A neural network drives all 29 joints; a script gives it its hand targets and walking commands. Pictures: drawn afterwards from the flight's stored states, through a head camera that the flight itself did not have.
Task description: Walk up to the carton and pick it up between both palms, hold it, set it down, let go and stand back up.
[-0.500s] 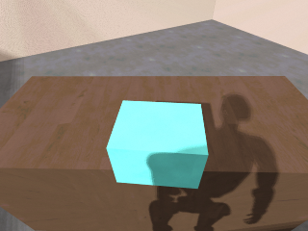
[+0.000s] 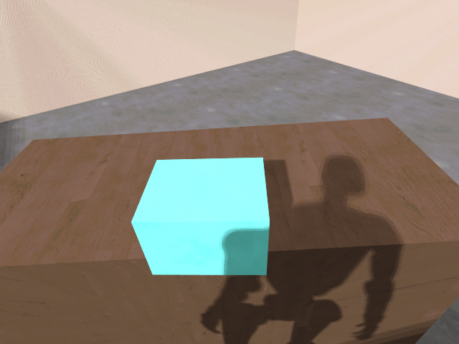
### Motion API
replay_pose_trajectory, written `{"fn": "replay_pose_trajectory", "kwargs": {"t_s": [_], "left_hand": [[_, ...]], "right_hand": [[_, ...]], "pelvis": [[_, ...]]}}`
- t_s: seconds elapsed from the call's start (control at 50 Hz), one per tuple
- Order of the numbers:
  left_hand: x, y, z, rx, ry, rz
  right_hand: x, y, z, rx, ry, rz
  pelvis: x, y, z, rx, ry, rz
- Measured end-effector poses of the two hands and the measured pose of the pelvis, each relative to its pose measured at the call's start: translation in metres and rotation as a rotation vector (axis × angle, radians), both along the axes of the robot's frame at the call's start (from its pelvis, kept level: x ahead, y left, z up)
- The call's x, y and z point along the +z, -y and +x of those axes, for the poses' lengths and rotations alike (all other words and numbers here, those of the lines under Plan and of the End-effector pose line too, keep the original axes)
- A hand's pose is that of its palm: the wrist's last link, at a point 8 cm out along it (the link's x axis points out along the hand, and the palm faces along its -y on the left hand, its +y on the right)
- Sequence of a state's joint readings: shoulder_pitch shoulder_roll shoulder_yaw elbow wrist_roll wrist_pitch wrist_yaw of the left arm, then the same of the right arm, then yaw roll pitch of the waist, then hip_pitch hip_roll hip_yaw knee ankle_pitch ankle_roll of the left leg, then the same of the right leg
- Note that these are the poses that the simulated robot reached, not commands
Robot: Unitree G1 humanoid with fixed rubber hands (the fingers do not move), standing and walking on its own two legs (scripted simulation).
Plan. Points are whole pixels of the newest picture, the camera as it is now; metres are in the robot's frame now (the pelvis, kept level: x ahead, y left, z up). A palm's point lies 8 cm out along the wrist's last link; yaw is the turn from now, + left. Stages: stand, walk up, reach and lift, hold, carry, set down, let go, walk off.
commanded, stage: stand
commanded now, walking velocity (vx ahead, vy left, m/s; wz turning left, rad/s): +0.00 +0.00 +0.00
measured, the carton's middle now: (208, 214) +0.41 +0.05 +0.01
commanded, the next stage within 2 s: none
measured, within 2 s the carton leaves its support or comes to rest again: neither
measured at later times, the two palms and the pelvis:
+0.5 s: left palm out of the picture -0.06 +0.21 -0.14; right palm out of the picture -0.06 -0.24 -0.16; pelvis +0.00 -0.01 +0.00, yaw +0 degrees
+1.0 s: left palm out of the picture -0.03 +0.22 -0.14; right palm out of the picture -0.05 -0.23 -0.16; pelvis +0.00 -0.01 +0.00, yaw +0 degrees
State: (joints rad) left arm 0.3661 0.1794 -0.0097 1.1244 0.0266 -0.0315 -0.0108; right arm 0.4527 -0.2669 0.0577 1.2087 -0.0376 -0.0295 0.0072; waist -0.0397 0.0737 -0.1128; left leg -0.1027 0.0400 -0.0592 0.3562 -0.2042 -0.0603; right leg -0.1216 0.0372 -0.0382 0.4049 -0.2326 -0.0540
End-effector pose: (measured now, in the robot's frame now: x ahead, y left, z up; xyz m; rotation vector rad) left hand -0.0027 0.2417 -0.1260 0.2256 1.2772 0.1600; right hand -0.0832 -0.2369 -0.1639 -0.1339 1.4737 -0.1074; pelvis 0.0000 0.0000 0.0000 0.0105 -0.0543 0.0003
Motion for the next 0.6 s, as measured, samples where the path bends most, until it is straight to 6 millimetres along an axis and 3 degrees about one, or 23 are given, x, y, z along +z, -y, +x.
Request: {"fn": "replay_pose_trajectory", "kwargs": {"t_s": [0.2, 0.3, 0.42, 0.6], "left_hand": [[-0.007, 0.017, -0.048, 0.053, -0.131, -0.029], [-0.008, 0.021, -0.063, 0.072, -0.177, -0.035], [-0.009, 0.026, -0.063, 0.076, -0.186, -0.043], [-0.012, 0.030, -0.045, 0.067, -0.154, -0.051]], "right_hand": [[0.005, 0.013, -0.002, 0.017, -0.043, -0.019], [0.006, 0.014, 0.003, 0.026, -0.048, -0.022], [0.005, 0.011, 0.016, 0.031, -0.031, -0.017], [0.003, 0.001, 0.032, 0.028, -0.002, -0.002]], "pelvis": [[-0.001, 0.010, -0.004, 0.001, 0.002, -0.009], [-0.001, 0.012, -0.005, 0.000, 0.005, -0.010], [-0.002, 0.013, -0.004, 0.000, 0.009, -0.011], [-0.002, 0.012, -0.001, -0.002, 0.008, -0.011]]}}
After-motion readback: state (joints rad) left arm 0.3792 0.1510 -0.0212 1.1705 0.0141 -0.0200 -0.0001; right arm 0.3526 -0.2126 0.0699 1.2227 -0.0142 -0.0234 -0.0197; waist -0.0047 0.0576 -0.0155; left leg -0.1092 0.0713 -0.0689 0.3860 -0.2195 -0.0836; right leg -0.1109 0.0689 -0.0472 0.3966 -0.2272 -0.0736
